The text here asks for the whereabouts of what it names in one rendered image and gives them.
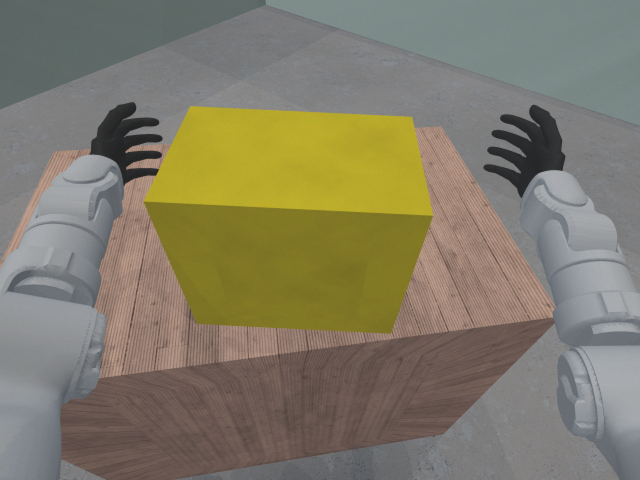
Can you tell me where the carton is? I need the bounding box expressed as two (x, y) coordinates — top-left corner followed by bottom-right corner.
(143, 106), (433, 334)

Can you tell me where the left robot hand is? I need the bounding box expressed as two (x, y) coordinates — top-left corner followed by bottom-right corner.
(89, 102), (163, 186)

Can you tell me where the robot right upper arm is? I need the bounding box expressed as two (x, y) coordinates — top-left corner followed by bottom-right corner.
(557, 345), (640, 480)

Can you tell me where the robot left forearm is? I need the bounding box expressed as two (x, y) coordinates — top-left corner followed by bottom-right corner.
(0, 155), (124, 308)

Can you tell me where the pedestal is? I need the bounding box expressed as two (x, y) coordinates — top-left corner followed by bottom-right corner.
(0, 126), (556, 480)

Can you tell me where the robot left upper arm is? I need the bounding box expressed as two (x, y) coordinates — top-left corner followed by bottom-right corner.
(0, 291), (107, 480)

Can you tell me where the right robot hand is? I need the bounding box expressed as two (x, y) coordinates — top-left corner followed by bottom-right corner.
(483, 105), (565, 198)

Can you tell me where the robot right forearm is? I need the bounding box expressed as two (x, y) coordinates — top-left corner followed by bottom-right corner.
(519, 170), (640, 347)

